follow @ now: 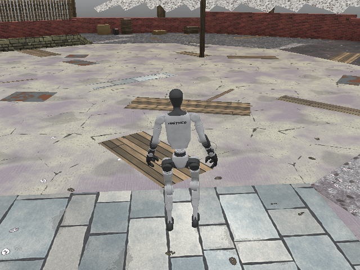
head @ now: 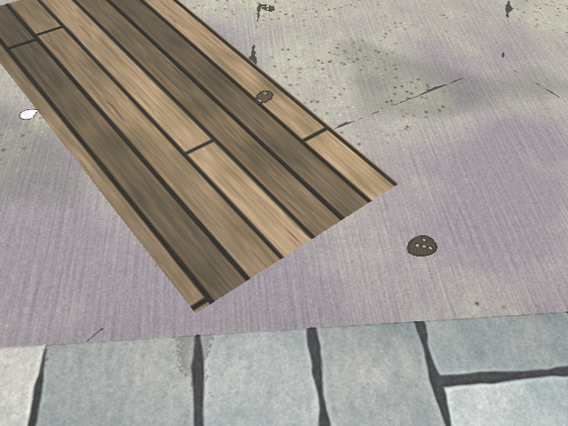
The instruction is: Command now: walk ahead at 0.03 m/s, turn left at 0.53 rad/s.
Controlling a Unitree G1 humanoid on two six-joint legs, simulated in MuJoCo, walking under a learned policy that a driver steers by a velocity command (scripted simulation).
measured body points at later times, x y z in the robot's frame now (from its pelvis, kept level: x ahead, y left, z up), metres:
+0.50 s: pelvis +0.03 -0.03 +0.01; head +0.06 -0.03 +0.45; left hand +0.08 +0.28 -0.10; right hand +0.25 -0.26 -0.10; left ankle -0.02 +0.09 -0.69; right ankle +0.06 -0.14 -0.73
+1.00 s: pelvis +0.09 -0.02 +0.01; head +0.11 -0.01 +0.46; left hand +0.20 +0.29 -0.10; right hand +0.16 -0.29 -0.12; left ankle -0.03 +0.11 -0.73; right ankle +0.20 -0.12 -0.71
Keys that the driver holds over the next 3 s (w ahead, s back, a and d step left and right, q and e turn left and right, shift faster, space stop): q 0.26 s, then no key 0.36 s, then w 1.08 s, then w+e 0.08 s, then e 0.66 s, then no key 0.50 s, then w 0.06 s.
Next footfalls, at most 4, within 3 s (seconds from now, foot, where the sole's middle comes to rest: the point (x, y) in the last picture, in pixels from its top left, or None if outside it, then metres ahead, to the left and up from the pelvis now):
0.40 right None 0.10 -0.13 -0.77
0.72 left None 0.01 0.12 -0.77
1.06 right None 0.25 -0.10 -0.77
1.58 left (183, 390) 0.55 0.20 -0.77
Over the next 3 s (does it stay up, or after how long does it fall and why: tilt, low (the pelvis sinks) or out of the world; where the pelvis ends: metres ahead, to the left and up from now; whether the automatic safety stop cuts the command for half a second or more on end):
stays up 0.78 0.14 -0.05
